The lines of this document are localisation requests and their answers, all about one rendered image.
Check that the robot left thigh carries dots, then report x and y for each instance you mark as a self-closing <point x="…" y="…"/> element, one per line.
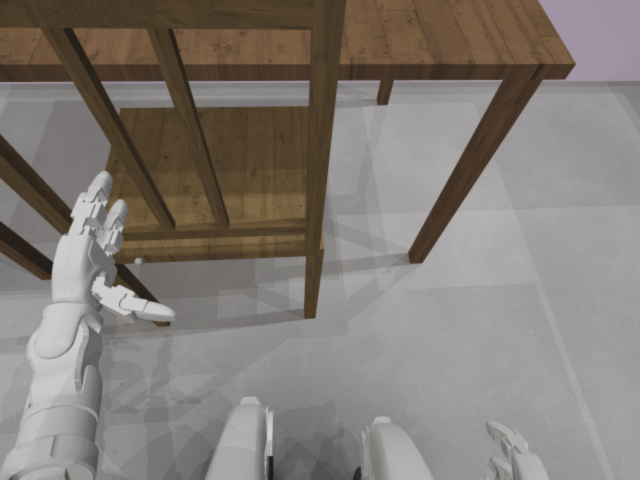
<point x="245" y="443"/>

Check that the robot thigh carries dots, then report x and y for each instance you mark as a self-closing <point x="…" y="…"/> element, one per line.
<point x="245" y="443"/>
<point x="388" y="453"/>

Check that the left robot hand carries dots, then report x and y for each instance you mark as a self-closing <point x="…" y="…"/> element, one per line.
<point x="83" y="253"/>

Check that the table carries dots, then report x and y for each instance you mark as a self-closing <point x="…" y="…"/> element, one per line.
<point x="387" y="40"/>

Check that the right robot hand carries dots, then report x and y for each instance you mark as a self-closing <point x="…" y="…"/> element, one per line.
<point x="525" y="465"/>

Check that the left robot forearm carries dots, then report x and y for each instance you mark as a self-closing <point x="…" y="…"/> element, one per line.
<point x="56" y="439"/>

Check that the chair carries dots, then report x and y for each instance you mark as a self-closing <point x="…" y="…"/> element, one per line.
<point x="200" y="183"/>

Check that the robot right thigh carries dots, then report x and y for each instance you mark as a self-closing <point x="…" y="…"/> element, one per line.
<point x="388" y="453"/>

